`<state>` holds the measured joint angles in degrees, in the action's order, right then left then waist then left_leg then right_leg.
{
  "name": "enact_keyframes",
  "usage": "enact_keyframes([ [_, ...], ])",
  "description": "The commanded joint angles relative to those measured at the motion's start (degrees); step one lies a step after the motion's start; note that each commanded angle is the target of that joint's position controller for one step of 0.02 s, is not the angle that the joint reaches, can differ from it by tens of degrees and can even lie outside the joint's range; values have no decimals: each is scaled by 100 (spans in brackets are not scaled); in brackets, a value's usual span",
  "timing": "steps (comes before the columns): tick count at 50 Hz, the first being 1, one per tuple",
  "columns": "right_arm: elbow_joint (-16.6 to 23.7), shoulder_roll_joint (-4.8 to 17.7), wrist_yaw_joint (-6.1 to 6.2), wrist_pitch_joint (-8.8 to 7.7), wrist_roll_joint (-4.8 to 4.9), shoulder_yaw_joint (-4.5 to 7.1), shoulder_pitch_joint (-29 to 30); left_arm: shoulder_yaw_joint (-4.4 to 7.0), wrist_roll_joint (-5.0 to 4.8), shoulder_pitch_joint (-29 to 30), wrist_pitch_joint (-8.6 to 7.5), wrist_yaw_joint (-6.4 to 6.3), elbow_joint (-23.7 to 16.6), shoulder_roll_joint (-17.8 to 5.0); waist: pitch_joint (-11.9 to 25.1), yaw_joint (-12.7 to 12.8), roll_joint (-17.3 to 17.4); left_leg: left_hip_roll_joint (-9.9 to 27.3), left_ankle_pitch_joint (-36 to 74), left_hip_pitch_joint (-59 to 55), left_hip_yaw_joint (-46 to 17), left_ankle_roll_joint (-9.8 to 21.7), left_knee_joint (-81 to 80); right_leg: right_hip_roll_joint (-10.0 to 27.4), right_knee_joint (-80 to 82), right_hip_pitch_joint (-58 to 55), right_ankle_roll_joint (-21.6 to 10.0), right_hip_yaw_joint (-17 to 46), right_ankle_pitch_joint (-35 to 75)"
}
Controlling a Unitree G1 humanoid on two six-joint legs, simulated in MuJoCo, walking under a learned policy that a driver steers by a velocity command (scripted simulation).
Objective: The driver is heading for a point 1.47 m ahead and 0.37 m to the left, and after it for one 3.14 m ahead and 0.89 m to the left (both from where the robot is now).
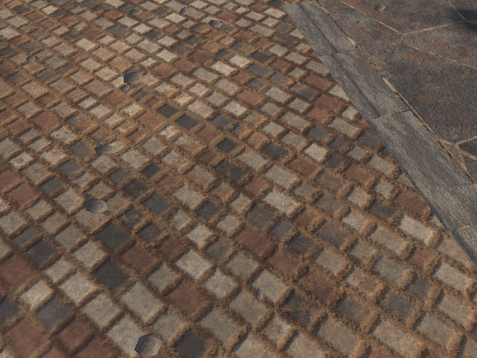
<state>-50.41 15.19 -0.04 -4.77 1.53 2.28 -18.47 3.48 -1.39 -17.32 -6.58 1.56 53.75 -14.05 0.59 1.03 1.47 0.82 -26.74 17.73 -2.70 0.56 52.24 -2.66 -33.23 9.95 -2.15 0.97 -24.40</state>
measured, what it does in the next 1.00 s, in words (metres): walks ahead: left foot, then right foot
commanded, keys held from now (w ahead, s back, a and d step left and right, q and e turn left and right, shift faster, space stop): w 1.00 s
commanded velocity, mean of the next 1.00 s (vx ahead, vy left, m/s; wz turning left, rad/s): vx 0.47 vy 0.00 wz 0.00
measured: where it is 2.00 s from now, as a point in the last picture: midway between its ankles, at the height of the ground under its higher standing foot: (235, 204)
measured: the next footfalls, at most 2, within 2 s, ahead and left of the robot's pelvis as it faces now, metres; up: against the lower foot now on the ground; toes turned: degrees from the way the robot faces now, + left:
left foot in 0.32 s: +0.35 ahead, +0.14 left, +0.00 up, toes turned +1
right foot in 0.88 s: +0.62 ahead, -0.11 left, +0.00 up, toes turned -2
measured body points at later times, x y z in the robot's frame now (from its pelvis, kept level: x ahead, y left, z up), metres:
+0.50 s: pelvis +0.24 +0.07 +0.01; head +0.27 +0.07 +0.46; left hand +0.33 +0.34 -0.12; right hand +0.33 -0.20 -0.10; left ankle +0.31 +0.14 -0.73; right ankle +0.21 -0.09 -0.64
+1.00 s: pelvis +0.51 -0.01 +0.01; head +0.54 -0.02 +0.46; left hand +0.67 +0.25 -0.09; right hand +0.55 -0.29 -0.13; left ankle +0.39 +0.13 -0.64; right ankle +0.58 -0.10 -0.73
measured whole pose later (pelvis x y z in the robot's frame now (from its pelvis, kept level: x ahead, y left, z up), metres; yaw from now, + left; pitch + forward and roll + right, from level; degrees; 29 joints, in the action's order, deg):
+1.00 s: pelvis +0.51 -0.01 +0.01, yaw -1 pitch +2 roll +0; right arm -51.3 17.1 -0.2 -4.5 1.4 2.2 -18.9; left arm 2.4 -0.3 -8.5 -5.7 1.8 46.6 -15.1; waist -1.6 -1.2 1.3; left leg 0.8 -23.7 19.2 -2.2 2.6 63.5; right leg -0.9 -27.9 20.9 -2.7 -2.6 -8.8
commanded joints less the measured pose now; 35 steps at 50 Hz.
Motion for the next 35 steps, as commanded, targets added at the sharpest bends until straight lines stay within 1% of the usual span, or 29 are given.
enact_keyframes([
  [1,967,499,-72,-266,204,75,1328,99,115,-1489,39,13,180,-672,-444,604,-680,-9,-546,4386,-201,297,2556,2215,1401,-2987,-1593,3012,3267],
  [2,1078,374,-110,-256,186,26,1502,38,103,-1392,74,-14,163,-604,-605,514,-394,222,-231,4702,-111,354,2497,2194,1556,-2877,-1467,2625,3212],
  [3,1150,306,-143,-246,98,17,1584,-31,86,-1210,126,-45,149,-504,-712,363,-267,462,141,4625,-23,345,2143,2065,1756,-2558,-1254,2216,3274],
  [4,1209,253,-190,-224,29,1,1564,-84,88,-1004,187,-86,113,-410,-705,213,-409,571,505,4171,115,276,1716,1850,2007,-2074,-1082,1826,3234],
  [5,1280,172,-252,-206,-26,-44,1617,-101,79,-731,230,-143,16,-416,-738,137,-525,546,979,3598,305,158,1119,1595,2283,-1446,-985,1437,3171],
  [6,1366,91,-300,-190,-77,-93,1761,-103,71,-459,250,-212,-77,-494,-787,92,-535,461,1563,2914,463,34,341,1323,2468,-777,-890,1014,3072],
  [7,1447,-15,-324,-178,-114,-146,1942,-74,61,-392,240,-273,-101,-641,-751,104,-571,338,2161,2062,586,-34,-438,1087,2652,-198,-784,655,2885],
  [8,1508,-11,-315,-158,-102,-152,2066,-26,52,-508,198,-313,-75,-839,-694,126,-670,199,2565,1393,657,-75,-1010,1054,2889,92,-762,551,2748],
  [9,1555,121,-285,-129,-61,-114,2141,25,22,-674,148,-325,-21,-1026,-687,132,-732,99,2772,1066,636,-77,-1317,1191,3042,54,-769,607,2664],
  [10,1588,289,-249,-100,-20,-66,2162,53,-22,-729,116,-323,22,-1097,-733,87,-737,64,2880,988,538,-30,-1632,1313,3051,-169,-741,606,2684],
  [11,1608,430,-219,-82,2,-20,2164,65,-50,-749,103,-314,49,-1087,-749,37,-733,33,2935,969,469,44,-1911,1411,2940,-476,-688,582,2962],
  [12,1599,562,-192,-76,4,41,2072,77,-31,-748,112,-300,63,-1082,-643,-55,-753,-25,2912,845,442,141,-2057,1494,2663,-809,-607,541,3670],
  [13,1533,680,-164,-61,-7,108,1809,103,13,-732,150,-286,62,-1124,-382,-211,-824,-122,2769,542,476,252,-2041,1537,2204,-1108,-513,473,4603],
  [14,1364,823,-134,-29,-5,205,1230,119,78,-700,220,-271,46,-1134,34,-512,-878,-250,2526,-76,565,398,-1935,1475,1414,-1247,-408,350,5527],
  [15,1092,962,-100,18,15,310,370,95,131,-698,293,-268,10,-1052,511,-910,-814,-334,2380,-1106,681,550,-1951,1267,285,-966,-278,191,5871],
  [16,897,1223,-50,62,-27,387,-531,1,246,-800,325,-268,-123,-788,1163,-1171,-246,596,2086,-2747,-385,841,-1728,1006,-1483,302,-147,118,4282],
  [17,734,1663,-141,28,-157,427,-763,-256,166,-1776,225,-197,-148,222,2146,-529,1797,2038,171,-4115,-3510,1819,-2900,-154,-3694,2031,126,270,-313],
  [18,762,1058,-168,1,-116,288,-592,-129,22,-1421,87,-130,-83,-426,1805,-692,1287,1962,-823,-3658,-4500,1680,-3856,25,-4438,2614,12,849,-677],
  [19,804,868,-170,-38,-94,228,-21,-6,-141,-690,22,-106,-337,-842,718,-592,820,1880,-703,-2739,-3629,1423,-3935,331,-4587,3067,-84,638,-197],
  [20,872,809,-180,-69,-122,205,422,-12,-109,-283,-9,-143,-461,-873,324,-432,160,1675,31,-1850,-2860,1307,-4003,642,-4307,2835,-131,515,371],
  [21,871,741,-202,-105,-189,192,685,12,-25,-132,7,-179,-499,-828,86,-244,18,1446,744,-1149,-2227,1252,-4088,858,-3985,2590,-123,461,705],
  [22,851,633,-207,-144,-260,162,826,25,15,-274,70,-197,-478,-759,113,-31,202,1246,1092,-753,-1811,1206,-4218,1041,-3767,2214,-130,531,925],
  [23,810,561,-216,-169,-243,149,875,18,27,-384,142,-213,-443,-663,119,64,302,1150,1202,-541,-1582,1239,-4371,1091,-3585,2029,-102,516,989],
  [24,752,543,-219,-202,-208,143,833,8,42,-418,206,-229,-432,-586,75,109,309,1106,1305,-385,-1386,1302,-4490,1116,-3429,1994,-61,462,1000],
  [25,685,571,-213,-225,-185,147,772,8,64,-339,259,-244,-464,-564,-24,128,276,1100,1336,-253,-1235,1345,-4599,1149,-3238,2078,-10,426,1058],
  [27,577,745,-156,-229,-188,191,595,11,120,130,304,-265,-645,-583,-256,52,161,1134,1345,-248,-1090,1421,-4786,1219,-2686,2551,130,405,1497],
  [29,481,848,-87,-194,-169,216,367,18,160,533,280,-257,-772,-598,-336,-67,59,1145,1500,-483,-959,1414,-4841,1224,-2081,2925,255,394,2118],
  [32,371,931,-14,-134,-119,224,128,-3,146,1047,202,-212,-899,-529,-381,-259,24,1009,1846,-701,-550,1242,-4809,1081,-1052,2877,344,242,2891],
  [35,193,1002,22,-73,-72,234,-210,-59,94,1605,146,-143,-1060,-437,-469,-495,42,1008,1919,-981,-333,1160,-4726,922,-304,2709,378,71,3192],
])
